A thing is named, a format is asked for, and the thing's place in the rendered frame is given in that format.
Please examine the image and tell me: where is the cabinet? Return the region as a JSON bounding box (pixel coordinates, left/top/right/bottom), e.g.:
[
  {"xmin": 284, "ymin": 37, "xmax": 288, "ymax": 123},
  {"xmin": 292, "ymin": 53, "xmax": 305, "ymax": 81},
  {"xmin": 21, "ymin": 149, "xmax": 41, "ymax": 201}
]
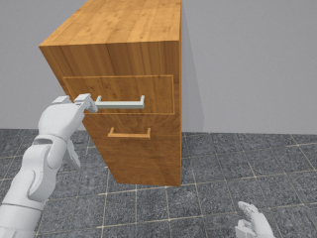
[{"xmin": 39, "ymin": 0, "xmax": 182, "ymax": 186}]

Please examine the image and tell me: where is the robot left hand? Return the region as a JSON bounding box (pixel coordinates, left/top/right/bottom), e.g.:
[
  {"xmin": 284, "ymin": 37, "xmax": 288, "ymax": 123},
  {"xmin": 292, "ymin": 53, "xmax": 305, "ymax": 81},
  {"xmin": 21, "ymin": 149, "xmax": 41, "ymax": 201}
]
[{"xmin": 38, "ymin": 93, "xmax": 98, "ymax": 170}]

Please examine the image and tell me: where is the left robot forearm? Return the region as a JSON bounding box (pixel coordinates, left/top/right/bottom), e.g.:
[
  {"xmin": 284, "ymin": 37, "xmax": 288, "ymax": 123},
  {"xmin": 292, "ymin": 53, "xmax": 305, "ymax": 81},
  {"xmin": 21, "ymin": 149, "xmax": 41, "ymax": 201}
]
[{"xmin": 0, "ymin": 134, "xmax": 67, "ymax": 238}]

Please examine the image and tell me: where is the handle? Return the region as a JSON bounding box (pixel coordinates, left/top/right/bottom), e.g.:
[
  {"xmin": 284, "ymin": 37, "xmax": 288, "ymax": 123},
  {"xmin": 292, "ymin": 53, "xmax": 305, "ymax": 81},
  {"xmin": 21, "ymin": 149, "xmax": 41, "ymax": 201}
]
[
  {"xmin": 94, "ymin": 95, "xmax": 145, "ymax": 109},
  {"xmin": 107, "ymin": 133, "xmax": 151, "ymax": 140}
]

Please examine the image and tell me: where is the robot right hand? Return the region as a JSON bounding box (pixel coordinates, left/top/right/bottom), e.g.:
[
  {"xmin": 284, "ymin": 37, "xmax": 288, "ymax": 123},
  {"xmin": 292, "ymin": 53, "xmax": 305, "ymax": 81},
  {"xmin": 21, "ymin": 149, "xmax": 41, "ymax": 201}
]
[{"xmin": 235, "ymin": 201, "xmax": 273, "ymax": 238}]

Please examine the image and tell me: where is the drawer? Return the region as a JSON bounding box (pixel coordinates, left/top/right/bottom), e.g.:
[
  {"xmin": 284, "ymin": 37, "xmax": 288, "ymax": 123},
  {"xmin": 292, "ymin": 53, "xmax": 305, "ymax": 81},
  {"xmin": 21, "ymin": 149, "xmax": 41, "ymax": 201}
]
[{"xmin": 63, "ymin": 74, "xmax": 174, "ymax": 114}]

